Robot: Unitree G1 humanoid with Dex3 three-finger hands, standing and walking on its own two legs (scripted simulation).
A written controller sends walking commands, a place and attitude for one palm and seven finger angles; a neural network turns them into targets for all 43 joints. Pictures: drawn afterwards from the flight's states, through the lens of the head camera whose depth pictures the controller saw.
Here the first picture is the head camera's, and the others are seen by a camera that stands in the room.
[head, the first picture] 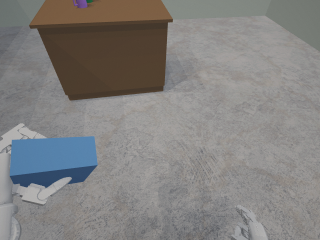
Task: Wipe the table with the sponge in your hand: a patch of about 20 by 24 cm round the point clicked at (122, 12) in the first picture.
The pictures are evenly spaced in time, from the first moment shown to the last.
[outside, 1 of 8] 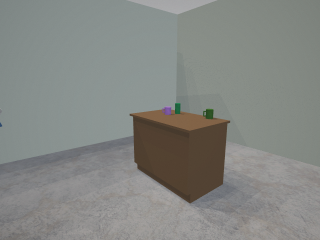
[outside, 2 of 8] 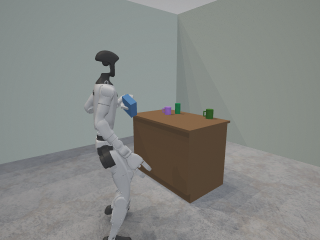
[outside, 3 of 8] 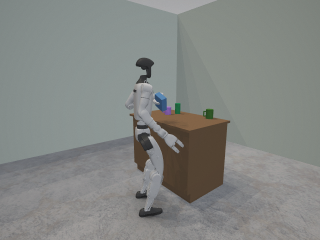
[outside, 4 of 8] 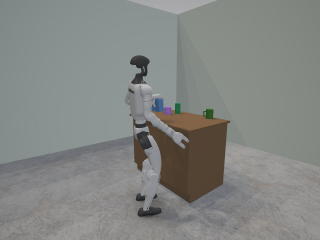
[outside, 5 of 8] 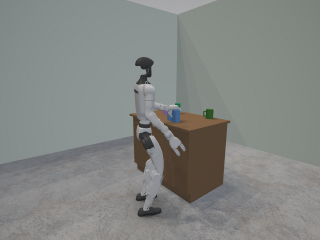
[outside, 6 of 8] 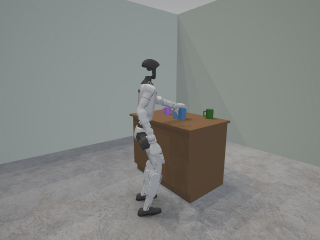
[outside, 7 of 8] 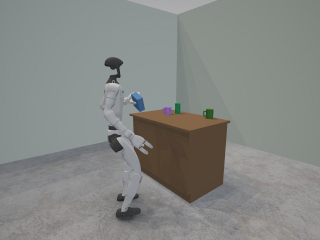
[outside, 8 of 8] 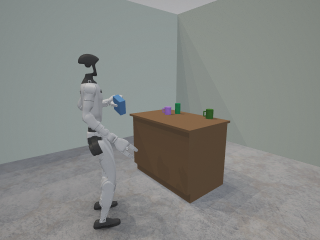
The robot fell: no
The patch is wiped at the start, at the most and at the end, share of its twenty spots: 0.00 1.00 1.00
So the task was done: yes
